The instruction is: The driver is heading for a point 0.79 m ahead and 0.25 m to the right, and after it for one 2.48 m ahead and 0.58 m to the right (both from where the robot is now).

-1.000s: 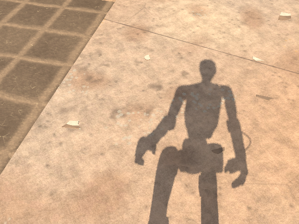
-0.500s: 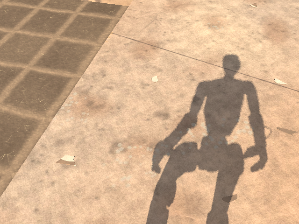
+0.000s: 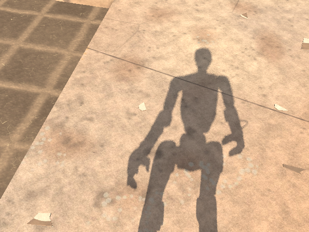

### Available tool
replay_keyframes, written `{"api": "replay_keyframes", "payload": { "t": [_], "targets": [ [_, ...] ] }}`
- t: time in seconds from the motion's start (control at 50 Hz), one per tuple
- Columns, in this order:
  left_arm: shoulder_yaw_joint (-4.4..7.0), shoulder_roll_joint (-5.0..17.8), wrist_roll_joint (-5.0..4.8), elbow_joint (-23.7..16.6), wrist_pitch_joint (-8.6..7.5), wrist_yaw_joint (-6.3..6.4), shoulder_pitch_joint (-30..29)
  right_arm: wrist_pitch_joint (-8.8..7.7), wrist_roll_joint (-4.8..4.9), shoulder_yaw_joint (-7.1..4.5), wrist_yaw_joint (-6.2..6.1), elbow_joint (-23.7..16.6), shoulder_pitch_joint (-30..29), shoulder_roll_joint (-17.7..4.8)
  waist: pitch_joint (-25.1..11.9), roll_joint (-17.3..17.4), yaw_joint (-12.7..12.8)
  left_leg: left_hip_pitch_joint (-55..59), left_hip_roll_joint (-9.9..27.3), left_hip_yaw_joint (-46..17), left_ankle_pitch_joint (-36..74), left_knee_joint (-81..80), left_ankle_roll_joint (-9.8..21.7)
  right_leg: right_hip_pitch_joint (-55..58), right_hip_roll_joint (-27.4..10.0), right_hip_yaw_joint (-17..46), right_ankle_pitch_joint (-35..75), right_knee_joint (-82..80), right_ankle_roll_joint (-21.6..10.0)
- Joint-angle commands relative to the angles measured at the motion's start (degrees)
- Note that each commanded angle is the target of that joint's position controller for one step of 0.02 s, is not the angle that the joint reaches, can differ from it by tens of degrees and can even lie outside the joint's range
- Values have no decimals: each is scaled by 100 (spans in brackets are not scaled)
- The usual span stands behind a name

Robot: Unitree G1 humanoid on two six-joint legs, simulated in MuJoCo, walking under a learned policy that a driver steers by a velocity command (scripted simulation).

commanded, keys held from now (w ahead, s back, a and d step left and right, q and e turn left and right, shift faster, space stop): w+e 0.88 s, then w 0.12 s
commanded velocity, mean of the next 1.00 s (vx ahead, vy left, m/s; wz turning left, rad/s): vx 0.50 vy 0.00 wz -0.53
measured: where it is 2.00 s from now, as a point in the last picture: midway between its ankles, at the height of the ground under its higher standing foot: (212, 182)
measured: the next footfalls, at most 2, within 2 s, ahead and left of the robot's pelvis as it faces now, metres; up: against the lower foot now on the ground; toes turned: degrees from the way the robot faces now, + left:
right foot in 0.44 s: +0.36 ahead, -0.18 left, +0.00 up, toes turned -18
left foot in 0.92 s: +0.70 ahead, -0.11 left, +0.00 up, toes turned -34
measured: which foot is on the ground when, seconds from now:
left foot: down 0.00-0.44, up 0.46-0.90, down 0.92-1.00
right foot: up 0.00-0.42, down 0.44-0.94, up 0.96-1.00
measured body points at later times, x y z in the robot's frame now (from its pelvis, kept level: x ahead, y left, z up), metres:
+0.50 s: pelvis +0.25 -0.07 -0.02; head +0.29 -0.09 +0.43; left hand +0.49 +0.13 -0.12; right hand +0.23 -0.36 -0.15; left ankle +0.11 +0.10 -0.64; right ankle +0.32 -0.16 -0.74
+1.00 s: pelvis +0.54 -0.14 -0.01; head +0.56 -0.15 +0.44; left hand +0.73 +0.08 -0.13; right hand +0.57 -0.46 -0.09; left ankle +0.67 -0.09 -0.74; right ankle +0.34 -0.17 -0.67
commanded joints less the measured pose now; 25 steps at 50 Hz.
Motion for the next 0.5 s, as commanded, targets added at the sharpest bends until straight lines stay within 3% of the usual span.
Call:
{"api": "replay_keyframes", "payload": {
  "t": [0.02,0.1,0.2,0.28,0.32,0.38,0.4,0.42,0.44,0.46,0.48,0.5],
  "targets": [
    [150,232,-7,-329,91,27,231,-85,-55,-107,-10,-58,188,-424,-310,829,-6,981,1537,-1404,188,-1826,731,-950,-621,322,557,98,-69],
    [208,215,48,-594,245,38,-212,-104,-85,-197,-120,111,370,-673,23,564,32,969,1538,-624,888,-2045,801,-1562,-646,420,1339,-424,20],
    [168,135,91,-900,184,-127,-1032,-17,-65,-236,-248,179,598,-857,205,456,-179,1394,1465,97,1166,-2088,674,-1723,-544,75,2406,-1905,74],
    [89,56,91,-1277,177,-281,-1815,106,15,-287,-283,289,1015,-991,462,373,-474,2118,1674,393,1342,-1914,641,-1961,-488,-316,2239,-2650,-22],
    [84,82,75,-1456,187,-354,-2001,188,69,-321,-277,315,1095,-1063,497,435,-480,2479,1776,516,1738,-1659,583,-1947,-408,-503,1818,-2860,-122],
    [207,345,68,-1569,222,-411,-1649,284,140,-390,-296,221,863,-1300,69,741,-97,2637,1779,783,4268,-624,400,-904,95,-1002,989,-2969,-417],
    [319,543,45,-1466,229,-408,-1077,329,159,-405,-304,187,758,-1368,-260,791,257,2543,1699,870,5011,236,321,-133,363,-1142,855,-3088,-572],
    [514,882,36,-1222,229,-351,-131,351,184,-383,-304,140,645,-1348,-753,648,761,2016,1453,982,4779,1512,122,1280,630,-1113,1276,-3562,-797],
    [715,1484,51,-1048,278,-210,643,293,34,-286,-294,-13,710,-1076,-1231,-215,948,401,1128,976,2324,3423,-173,2981,-287,438,1288,-3759,-1162],
    [729,1938,53,-1228,196,-209,262,68,-29,-55,-208,-368,1068,-306,-1823,-1413,213,-1993,-203,21,-2302,5375,-478,4586,-1635,3960,471,-4728,-2341],
    [559,1398,131,-1260,134,-251,506,-200,211,-140,-113,-490,388,-815,-2067,-624,653,-2607,-30,-1089,-2209,5665,-300,4649,-1739,4309,365,-5317,-2201],
    [464,1055,165,-1236,64,-252,317,-294,364,-160,-79,-605,37,-898,-1357,-425,582,-2909,237,-1047,-1754,5420,-114,4130,-1551,3372,792,-5213,-1908]
  ]
}}
Over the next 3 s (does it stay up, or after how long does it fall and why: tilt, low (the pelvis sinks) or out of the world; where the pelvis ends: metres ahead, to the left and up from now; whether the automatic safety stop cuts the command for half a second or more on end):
stays up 0.69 -0.26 -0.02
